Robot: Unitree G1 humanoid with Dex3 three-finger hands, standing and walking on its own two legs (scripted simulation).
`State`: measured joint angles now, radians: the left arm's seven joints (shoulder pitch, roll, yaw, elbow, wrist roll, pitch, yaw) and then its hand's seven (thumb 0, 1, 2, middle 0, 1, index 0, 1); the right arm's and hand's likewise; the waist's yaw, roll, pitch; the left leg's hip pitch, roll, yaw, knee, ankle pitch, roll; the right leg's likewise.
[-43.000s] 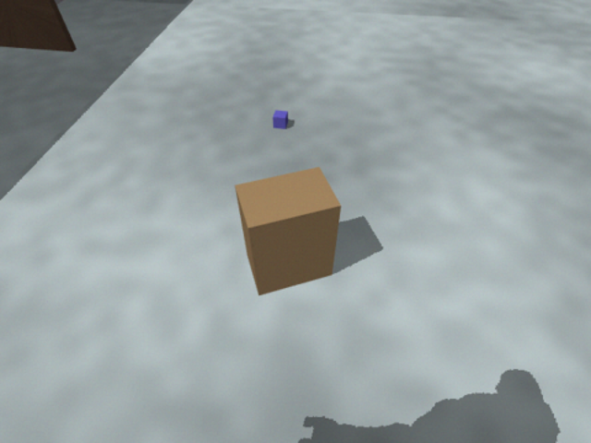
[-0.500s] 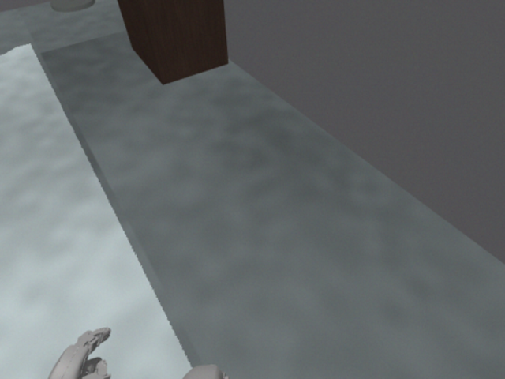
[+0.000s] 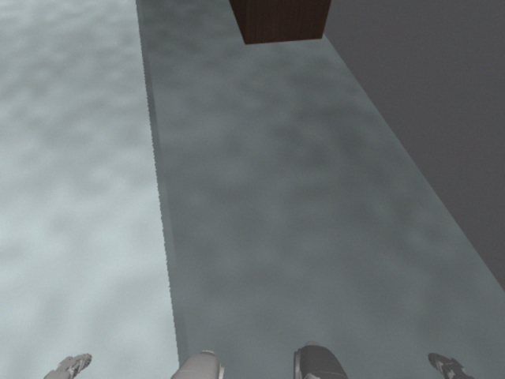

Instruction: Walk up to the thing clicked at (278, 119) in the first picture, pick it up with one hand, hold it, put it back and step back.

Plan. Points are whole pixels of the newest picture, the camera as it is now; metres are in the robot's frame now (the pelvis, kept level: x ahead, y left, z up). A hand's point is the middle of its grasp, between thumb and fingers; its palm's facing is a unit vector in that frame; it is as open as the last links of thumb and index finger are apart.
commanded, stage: walk up
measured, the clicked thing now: out of the picture -0.64 +1.27 -0.71
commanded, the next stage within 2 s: none
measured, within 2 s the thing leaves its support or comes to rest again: neither
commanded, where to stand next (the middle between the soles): +0.03 +0.00 m, yaw +34 degrees
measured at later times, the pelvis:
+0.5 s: pelvis -0.03 -0.03 -0.02, yaw +21 degrees
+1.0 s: pelvis -0.04 -0.03 -0.01, yaw +42 degrees
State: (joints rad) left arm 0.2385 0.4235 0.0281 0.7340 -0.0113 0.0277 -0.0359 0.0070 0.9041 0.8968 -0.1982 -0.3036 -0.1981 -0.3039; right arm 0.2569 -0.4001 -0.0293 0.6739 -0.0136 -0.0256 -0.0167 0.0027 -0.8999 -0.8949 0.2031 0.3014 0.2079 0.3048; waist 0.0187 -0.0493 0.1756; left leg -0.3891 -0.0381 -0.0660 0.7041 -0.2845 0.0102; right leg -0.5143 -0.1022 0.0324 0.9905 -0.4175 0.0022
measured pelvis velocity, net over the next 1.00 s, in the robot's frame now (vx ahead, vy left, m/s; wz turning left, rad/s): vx -0.04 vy -0.03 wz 0.73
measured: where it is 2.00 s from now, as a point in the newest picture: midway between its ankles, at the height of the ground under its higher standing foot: outside the picture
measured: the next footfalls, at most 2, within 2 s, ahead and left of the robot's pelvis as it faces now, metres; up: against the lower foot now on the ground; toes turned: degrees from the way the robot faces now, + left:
right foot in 0.08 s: +0.12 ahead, -0.19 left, +0.00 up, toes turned +2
left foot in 0.42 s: -0.03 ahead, +0.12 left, +0.00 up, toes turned +18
